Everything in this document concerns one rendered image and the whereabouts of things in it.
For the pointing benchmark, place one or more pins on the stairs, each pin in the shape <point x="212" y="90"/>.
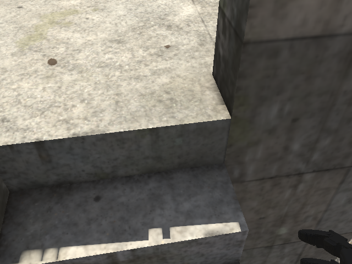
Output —
<point x="149" y="196"/>

